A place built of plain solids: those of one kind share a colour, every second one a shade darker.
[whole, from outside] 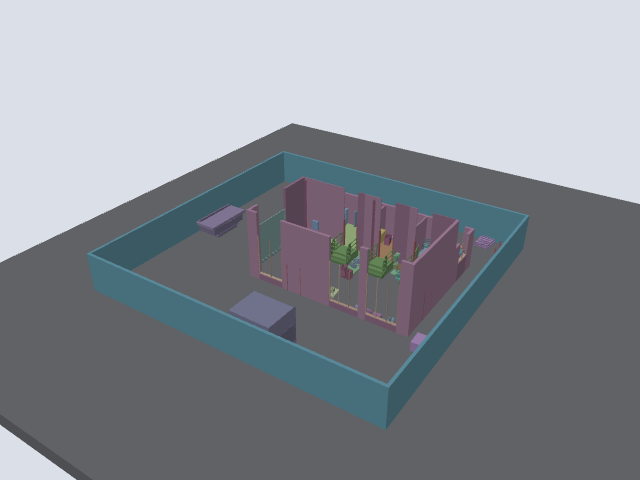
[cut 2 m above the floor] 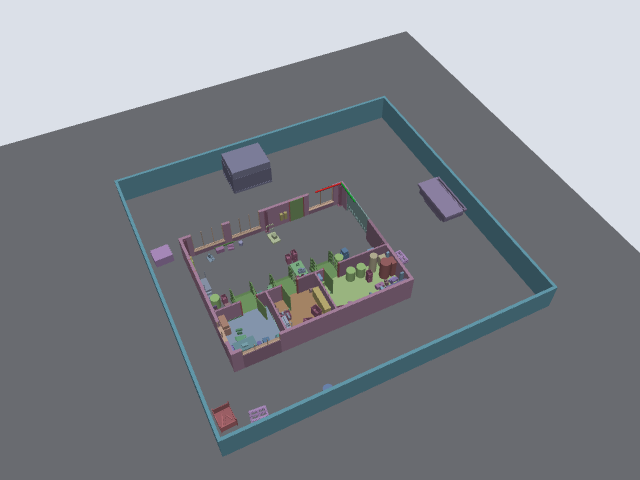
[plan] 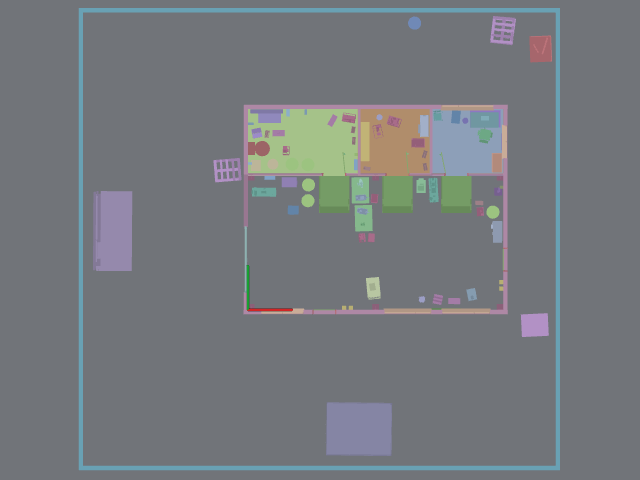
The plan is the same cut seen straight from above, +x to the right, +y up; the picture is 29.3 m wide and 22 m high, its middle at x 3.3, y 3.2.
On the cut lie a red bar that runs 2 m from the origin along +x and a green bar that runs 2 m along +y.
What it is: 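A firm's repair and maintenance workshop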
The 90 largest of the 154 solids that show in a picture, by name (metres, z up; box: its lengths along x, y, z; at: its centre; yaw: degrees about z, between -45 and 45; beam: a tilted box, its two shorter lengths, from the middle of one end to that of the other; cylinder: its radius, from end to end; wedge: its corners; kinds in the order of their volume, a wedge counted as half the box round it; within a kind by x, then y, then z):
{
 "yard_bound_1": {"box": [0.2, 21.18, 2.86], "at": [-7.66, 3.24, 1.38]},
 "yard_bound_2": {"box": [22.06, 0.2, 2.86], "at": [3.27, -7.25, 1.38]},
 "yard_bound_3": {"box": [22.06, 0.2, 2.86], "at": [3.27, 13.73, 1.38]},
 "yard_bound_4": {"box": [0.2, 21.18, 2.86], "at": [14.2, 3.24, 1.38]},
 "wall_1": {"box": [0.2, 1.01, 5.15], "at": [-0.1, 0.3, 2.52]},
 "wall_2": {"box": [0.2, 2.41, 5.15], "at": [-0.1, 5.0, 2.52]},
 "wall_3": {"box": [0.2, 3.2, 3.06], "at": [-0.1, 7.8, 1.48]},
 "wall_4": {"box": [0.81, 0.2, 5.15], "at": [0.2, -0.1, 2.52]},
 "wall_5": {"box": [1.96, 0.2, 0.5], "at": [1.57, -0.1, 0.2]},
 "wall_6": {"box": [3.4, 0.06, 5.15], "at": [1.7, 6.17, 2.52]},
 "wall_7": {"box": [3.4, 0.06, 3.06], "at": [1.7, 6.23, 1.48]},
 "wall_8": {"box": [5.3, 0.2, 3.06], "at": [2.45, 9.3, 1.48]},
 "wall_9": {"box": [3.71, 0.2, 5.15], "at": [4.4, -0.1, 2.52]},
 "wall_10": {"box": [0.67, 0.06, 5.15], "at": [4.83, 6.17, 2.52]},
 "wall_11": {"box": [0.06, 3.0, 3.06], "at": [5.07, 7.7, 1.48]},
 "wall_12": {"box": [0.06, 3.0, 3.06], "at": [5.13, 7.7, 1.48]},
 "wall_13": {"box": [1.26, 0.06, 5.15], "at": [5.67, 6.17, 2.52]},
 "wall_14": {"box": [1.21, 0.06, 3.06], "at": [5.7, 6.23, 1.48]},
 "wall_15": {"box": [3.3, 0.2, 3.06], "at": [6.75, 9.3, 1.48]},
 "wall_16": {"box": [2.16, 0.2, 0.5], "at": [7.33, -0.1, 0.2]},
 "wall_17": {"box": [1.0, 0.06, 3.06], "at": [7.9, 6.23, 1.48]},
 "wall_18": {"box": [1.06, 0.06, 5.15], "at": [7.93, 6.17, 2.52]},
 "wall_19": {"box": [0.06, 3.0, 3.06], "at": [8.37, 7.7, 1.48]},
 "wall_20": {"box": [0.06, 3.0, 3.06], "at": [8.43, 7.7, 1.48]},
 "wall_21": {"box": [0.46, 0.2, 3.06], "at": [8.62, 9.3, 1.48]},
 "wall_22": {"box": [0.51, 0.2, 5.15], "at": [8.65, -0.1, 2.52]},
 "wall_23": {"box": [0.67, 0.06, 5.15], "at": [8.67, 6.17, 2.52]},
 "wall_24": {"box": [0.6, 0.06, 3.06], "at": [8.7, 6.23, 1.48]},
 "wall_25": {"box": [2.21, 0.2, 0.5], "at": [10.0, -0.1, 0.2]},
 "wall_26": {"box": [2.41, 0.2, 1.46], "at": [10.05, 9.3, 0.68]},
 "wall_27": {"box": [1.6, 0.06, 5.15], "at": [10.9, 6.17, 2.52]},
 "wall_28": {"box": [1.6, 0.06, 3.06], "at": [10.9, 6.23, 1.48]},
 "wall_29": {"box": [0.81, 0.2, 5.15], "at": [11.5, -0.1, 2.52]},
 "wall_30": {"box": [0.66, 0.2, 3.06], "at": [11.57, 9.3, 1.48]},
 "wall_31": {"box": [0.2, 6.4, 5.15], "at": [11.8, 3.0, 2.52]},
 "wall_32": {"box": [0.2, 0.76, 3.06], "at": [11.8, 6.58, 1.48]},
 "wall_33": {"box": [0.2, 1.51, 1.46], "at": [11.8, 7.7, 0.68]},
 "wall_34": {"box": [0.2, 0.96, 3.06], "at": [11.8, 8.93, 1.48]},
 "beyond_container_1": {"box": [0.037, 2.44, 1.48], "at": [3.61, -5.45, 0.68], "yaw": -0.6},
 "beyond_container_2": {"box": [2.93, 2.32, 2.59], "at": [5.07, -5.47, 1.24], "yaw": -0.6},
 "beyond_container_3": {"box": [3.0, 0.02, 1.48], "at": [5.11, -4.28, 0.68], "yaw": -0.6},
 "beyond_container_4": {"box": [0.02, 2.44, 1.48], "at": [6.56, -5.49, 0.68], "yaw": -0.6},
 "raised_floor_plant_1": {"box": [5.23, 3.13, 0.56], "at": [2.55, 7.7, 0.23]},
 "beyond_skip_1": {"box": [0.12, 3.6, 0.17], "at": [-7.03, 3.61, 1.15], "yaw": -0.3},
 "beyond_skip_2": {"box": [1.0, 0.75, 0.68], "at": [-6.41, 2.72, 0.63], "yaw": -0.3},
 "beyond_skip_3": {"box": [1.6, 3.21, 0.49], "at": [-6.21, 3.61, 0.7], "yaw": -0.3},
 "beyond_skip_4": {"box": [1.35, 2.33, 0.63], "at": [-6.21, 3.63, 0.48], "yaw": -0.3},
 "beyond_skip_5": {"box": [1.44, 3.66, 0.2], "at": [-6.04, 3.61, 1.14], "yaw": -0.3},
 "raised_floor_office_1": {"box": [3.43, 3.13, 0.56], "at": [10.05, 7.7, 0.23]},
 "raised_floor_wash_1": {"box": [3.43, 3.13, 0.56], "at": [6.75, 7.7, 0.23]},
 "door_landing_1": {"box": [1.4, 0.32, 0.22], "at": [3.95, 4.6, 0.06]},
 "door_landing_2": {"box": [1.4, 0.32, 0.39], "at": [3.95, 4.9, 0.14]},
 "door_landing_3": {"box": [1.4, 1.1, 0.56], "at": [3.95, 5.59, 0.23]},
 "door_landing_4": {"box": [1.4, 0.32, 0.22], "at": [6.85, 4.6, 0.06]},
 "door_landing_5": {"box": [1.4, 0.32, 0.39], "at": [6.85, 4.9, 0.14]},
 "door_landing_6": {"box": [1.4, 1.1, 0.56], "at": [6.85, 5.59, 0.23]},
 "door_landing_7": {"box": [1.4, 0.32, 0.22], "at": [9.55, 4.6, 0.06]},
 "door_landing_8": {"box": [1.4, 0.32, 0.39], "at": [9.55, 4.9, 0.14]},
 "door_landing_9": {"box": [1.4, 1.1, 0.56], "at": [9.55, 5.59, 0.23]},
 "drum_1": {"cylinder": 0.3, "from": [2.02, 6.67, 0.51], "to": [2.02, 6.67, 1.38]},
 "drum_2": {"cylinder": 0.3, "from": [2.75, 5.0, 0.0], "to": [2.75, 5.0, 0.87]},
 "drum_3": {"cylinder": 0.3, "from": [2.75, 6.65, 0.51], "to": [2.75, 6.65, 1.38]},
 "drum_4": {"cylinder": 0.3, "from": [2.77, 5.72, 0.0], "to": [2.77, 5.72, 0.87]},
 "drum_5": {"cylinder": 0.3, "from": [11.22, 4.47, 0.0], "to": [11.22, 4.47, 0.87]},
 "beyond_pallets_1": {"box": [1.23, 1.04, 0.67], "at": [13.15, -0.7, 0.33], "yaw": 2.7},
 "calorifier_1": {"box": [0.32, 0.6, 1.35], "at": [0.16, 7.39, 1.14]},
 "calorifier_2": {"cylinder": 0.35, "from": [0.65, 7.39, 0.51], "to": [0.65, 7.39, 1.92]},
 "plant_pumps_1": {"box": [1.5, 0.2, 1.35], "at": [0.85, 9.1, 1.14]},
 "plant_pumps_2": {"box": [1.04, 0.46, 0.56], "at": [0.99, 8.8, 0.74]},
 "wash_basin_1": {"box": [0.4, 1.8, 0.85], "at": [5.36, 7.71, 0.89]},
 "roller_shutter_1": {"box": [0.06, 2.86, 3.04], "at": [-0.12, 2.3, 1.98]},
 "air_station_1": {"box": [0.45, 0.5, 0.88], "at": [0.36, 6.61, 0.9]},
 "air_station_2": {"cylinder": 0.25, "from": [1.14, 6.67, 0.51], "to": [1.14, 6.67, 2.01]},
 "pallet_1": {"box": [0.8, 1.2, 0.19], "at": [5.15, 5.47, 0.05], "yaw": 0.6},
 "pallet_2": {"box": [0.8, 1.2, 0.19], "at": [5.3, 4.2, 0.05], "yaw": 1.4},
 "filing_lateral_low_1": {"box": [0.48, 0.9, 0.73], "at": [11.41, 6.74, 0.82]},
 "door_leaf_1": {"box": [1.0, 0.044, 2.15], "at": [3.5, 0.0, 1.02]},
 "door_leaf_2": {"box": [0.044, 0.99, 2.14], "at": [4.4, 6.75, 1.53], "yaw": 5.7},
 "door_leaf_3": {"box": [0.044, 0.99, 2.14], "at": [7.3, 6.75, 1.53], "yaw": 5.4},
 "beyond_drums_1": {"cylinder": 0.3, "from": [7.63, 13.14, -0.06], "to": [7.63, 13.14, 0.87]},
 "roll_cab_1": {"box": [0.68, 0.46, 0.69], "at": [1.89, 5.85, 0.46]},
 "desk_load_drowned_1": {"box": [1.3, 0.72, 0.12], "at": [10.84, 8.7, 1.3]},
 "carton_1": {"box": [0.4, 0.6, 0.45], "at": [9.53, 8.84, 0.69], "yaw": -5.4},
 "cab_top_wide_1": {"box": [0.4, 0.86, 0.28], "at": [11.41, 6.72, 1.35]},
 "beyond_stillage_1": {"box": [0.98, 1.18, 0.08], "at": [13.42, 11.96, 0.14], "yaw": 2.2},
 "deck_trolley_1": {"box": [0.6, 0.91, 0.15], "at": [5.74, 1.03, 0.15], "yaw": 5.2},
 "distribution_board_1": {"box": [0.18, 0.5, 0.91], "at": [4.95, 6.65, 1.96]},
 "desk_tleg_1": {"box": [1.4, 0.8, 0.07], "at": [10.87, 8.75, 1.2]},
 "serv_branch_1": {"box": [0.17, 0.34, 1.35], "at": [1.83, 9.03, 1.14]},
 "shelving_bay_1": {"box": [0.42, 1.0, 0.17], "at": [11.44, 3.58, 1.24]}
}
